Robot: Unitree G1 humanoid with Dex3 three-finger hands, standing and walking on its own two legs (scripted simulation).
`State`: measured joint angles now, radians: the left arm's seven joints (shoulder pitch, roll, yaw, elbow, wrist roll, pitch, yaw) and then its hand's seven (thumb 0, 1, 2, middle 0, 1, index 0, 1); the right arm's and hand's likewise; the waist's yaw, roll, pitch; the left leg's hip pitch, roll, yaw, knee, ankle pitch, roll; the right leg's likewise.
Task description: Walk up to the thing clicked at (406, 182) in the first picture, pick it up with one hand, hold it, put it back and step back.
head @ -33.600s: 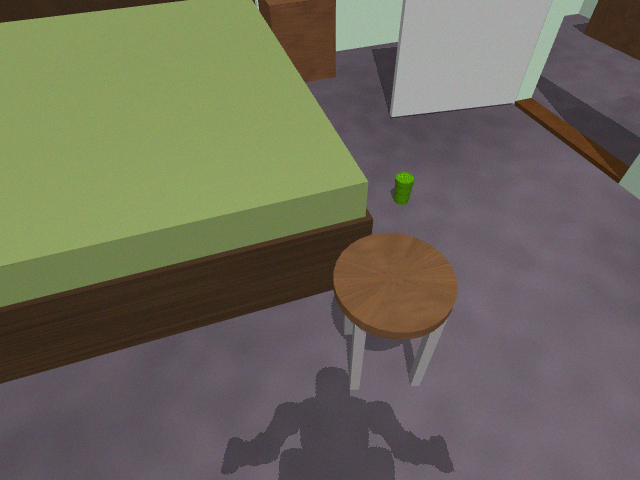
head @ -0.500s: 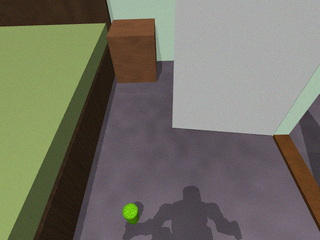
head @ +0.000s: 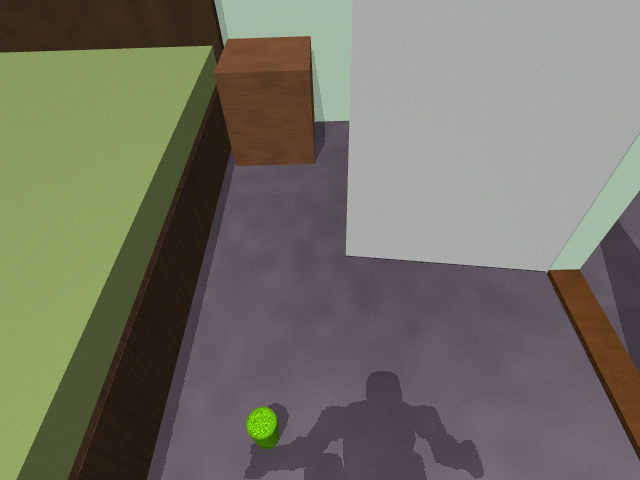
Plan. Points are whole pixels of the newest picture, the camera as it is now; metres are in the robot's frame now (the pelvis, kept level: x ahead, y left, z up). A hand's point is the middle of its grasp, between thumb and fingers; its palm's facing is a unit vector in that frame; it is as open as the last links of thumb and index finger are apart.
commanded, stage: stand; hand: left
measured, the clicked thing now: (264, 430) +0.39 +0.21 -0.72
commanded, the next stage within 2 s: go down in 0.10 s
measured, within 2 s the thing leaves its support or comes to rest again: neither
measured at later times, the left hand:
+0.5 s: hand out of the picture +0.16 +0.26 -0.16, palm faces +0.05 -0.94 -0.34, open 12.3 cm
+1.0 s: hand out of the picture +0.13 +0.28 -0.19, palm faces +0.07 -0.94 -0.33, open 17.2 cm
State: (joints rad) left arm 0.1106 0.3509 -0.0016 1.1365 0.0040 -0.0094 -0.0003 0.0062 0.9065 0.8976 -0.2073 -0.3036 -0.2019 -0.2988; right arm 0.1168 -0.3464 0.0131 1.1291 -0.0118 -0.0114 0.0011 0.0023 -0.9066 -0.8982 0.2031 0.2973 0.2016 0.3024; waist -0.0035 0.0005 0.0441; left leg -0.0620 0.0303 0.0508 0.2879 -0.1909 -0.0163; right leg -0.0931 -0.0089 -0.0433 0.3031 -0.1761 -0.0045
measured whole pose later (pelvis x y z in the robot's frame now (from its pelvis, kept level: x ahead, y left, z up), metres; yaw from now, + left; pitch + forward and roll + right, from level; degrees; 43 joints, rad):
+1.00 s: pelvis -0.01 +0.02 -0.07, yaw +1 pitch +14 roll -2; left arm 0.26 0.34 0.19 0.45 0.04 0.25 -0.04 0.00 -0.50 0.06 -0.11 -0.07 -0.09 -0.08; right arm 0.22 -0.24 0.00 0.58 0.02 -0.15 -0.07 0.01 -0.83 -0.88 0.20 0.30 0.20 0.30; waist -0.04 0.00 -0.10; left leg -0.74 0.04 0.00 1.00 -0.50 0.01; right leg -0.72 -0.03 -0.07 0.94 -0.45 0.01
